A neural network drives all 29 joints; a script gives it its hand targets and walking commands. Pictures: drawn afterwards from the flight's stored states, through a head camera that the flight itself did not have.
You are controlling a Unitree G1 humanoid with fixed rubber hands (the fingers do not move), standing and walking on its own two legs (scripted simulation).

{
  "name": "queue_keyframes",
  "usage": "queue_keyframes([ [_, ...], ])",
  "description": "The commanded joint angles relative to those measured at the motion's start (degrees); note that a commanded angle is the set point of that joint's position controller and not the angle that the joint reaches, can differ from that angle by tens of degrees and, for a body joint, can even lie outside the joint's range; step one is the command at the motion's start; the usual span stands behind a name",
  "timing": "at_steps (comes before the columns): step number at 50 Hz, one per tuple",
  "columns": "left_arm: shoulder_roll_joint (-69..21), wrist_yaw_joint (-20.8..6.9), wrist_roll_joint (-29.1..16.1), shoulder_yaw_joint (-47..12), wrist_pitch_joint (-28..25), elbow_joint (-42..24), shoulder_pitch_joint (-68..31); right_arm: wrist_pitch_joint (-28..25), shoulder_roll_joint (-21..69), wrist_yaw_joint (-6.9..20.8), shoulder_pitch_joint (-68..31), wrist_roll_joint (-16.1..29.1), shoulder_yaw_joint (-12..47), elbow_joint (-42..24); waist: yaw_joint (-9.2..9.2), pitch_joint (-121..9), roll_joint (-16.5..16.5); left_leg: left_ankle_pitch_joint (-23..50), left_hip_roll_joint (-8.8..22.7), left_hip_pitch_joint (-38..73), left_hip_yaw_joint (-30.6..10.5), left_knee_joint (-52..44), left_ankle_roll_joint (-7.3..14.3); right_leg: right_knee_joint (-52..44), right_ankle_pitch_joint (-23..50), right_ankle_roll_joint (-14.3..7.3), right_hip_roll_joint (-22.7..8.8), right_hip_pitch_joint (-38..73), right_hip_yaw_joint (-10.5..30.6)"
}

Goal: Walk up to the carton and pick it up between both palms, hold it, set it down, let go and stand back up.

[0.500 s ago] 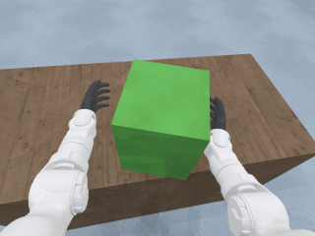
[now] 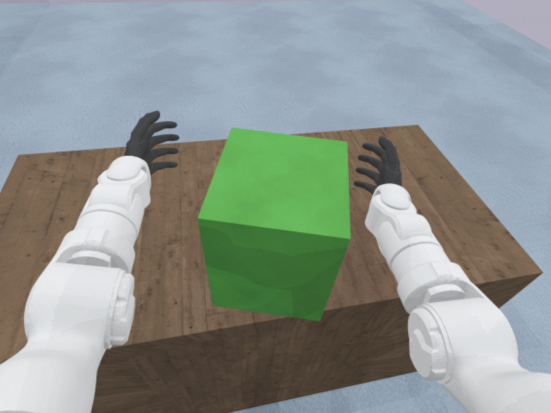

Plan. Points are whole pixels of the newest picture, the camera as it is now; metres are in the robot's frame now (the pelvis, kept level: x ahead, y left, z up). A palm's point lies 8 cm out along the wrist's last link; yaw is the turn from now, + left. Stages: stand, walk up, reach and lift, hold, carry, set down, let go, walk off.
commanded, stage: set down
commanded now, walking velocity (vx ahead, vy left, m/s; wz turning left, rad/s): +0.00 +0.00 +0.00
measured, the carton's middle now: (277, 227) +0.42 -0.01 +0.01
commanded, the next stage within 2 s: none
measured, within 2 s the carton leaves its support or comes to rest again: neither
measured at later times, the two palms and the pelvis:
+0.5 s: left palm (130, 163) +0.43 +0.20 +0.16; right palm (398, 180) +0.39 -0.18 +0.16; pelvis -0.01 +0.00 +0.00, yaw +0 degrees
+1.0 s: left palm (128, 212) +0.38 +0.21 +0.11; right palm (416, 237) +0.32 -0.20 +0.11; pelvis -0.02 +0.00 +0.00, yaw +0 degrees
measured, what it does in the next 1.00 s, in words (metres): stands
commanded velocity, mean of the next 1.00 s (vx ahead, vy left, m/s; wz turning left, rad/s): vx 0.00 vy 0.00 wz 0.00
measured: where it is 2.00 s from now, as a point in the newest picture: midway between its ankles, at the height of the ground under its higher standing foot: outside the picture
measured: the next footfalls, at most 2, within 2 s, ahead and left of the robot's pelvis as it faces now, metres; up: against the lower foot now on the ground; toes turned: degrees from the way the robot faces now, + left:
none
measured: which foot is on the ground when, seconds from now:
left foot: down 0.00-1.00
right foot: down 0.00-1.00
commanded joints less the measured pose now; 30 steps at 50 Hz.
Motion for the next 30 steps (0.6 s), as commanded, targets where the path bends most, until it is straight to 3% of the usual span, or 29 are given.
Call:
queue_keyframes([
  [1,8.9,-0.7,-7.8,-5.3,-0.9,-6.5,-31.3,1.0,-12.7,0.1,-31.9,1.9,1.0,-10.9,-8.56,-20.0,7.2,5.6,-5.0,12.3,1.3,-0.6,-1.7,0.2,9.5,-2.3,3.2,8.8,-10.4],
  [4,10.1,-1.2,-8.3,-5.8,0.0,-4.4,-32.0,2.7,-12.9,0.2,-33.1,2.4,1.4,-11.0,-8.43,-18.6,6.0,3.2,-5.1,11.4,1.5,-1.4,-1.0,-0.4,7.4,-2.6,2.8,9.4,-10.1],
  [5,10.6,-1.2,-8.6,-5.8,0.3,-6.5,-32.0,3.0,-13.4,0.4,-33.1,2.9,1.8,-13.2,-8.22,-21.0,6.1,4.6,-5.1,12.8,1.4,-1.6,-1.0,-0.4,8.5,-2.7,3.0,10.5,-10.2],
  [10,10.4,-2.3,-7.7,-5.7,2.1,-4.5,-30.5,4.6,-13.6,0.2,-31.6,3.9,2.5,-11.6,-8.28,-16.5,5.6,4.9,-5.1,12.9,1.4,-2.3,-1.0,-1.3,9.2,-2.6,2.8,11.8,-9.9],
  [22,10.7,-3.5,-3.9,-1.2,1.7,-15.7,-21.2,3.4,-11.7,0.3,-18.9,4.5,4.8,-17.3,-6.90,-17.6,6.4,11.3,-5.3,17.8,1.3,-3.2,-1.1,-1.0,14.4,-2.4,3.4,17.6,-9.5],
  [30,12.2,-3.7,-2.6,2.4,2.3,-22.9,-16.4,3.4,-10.0,0.5,-13.0,5.4,5.8,-23.4,-4.25,-15.2,6.7,9.1,-5.7,17.2,1.8,-4.3,-0.5,-1.2,10.1,-2.1,3.4,18.1,-9.0],
])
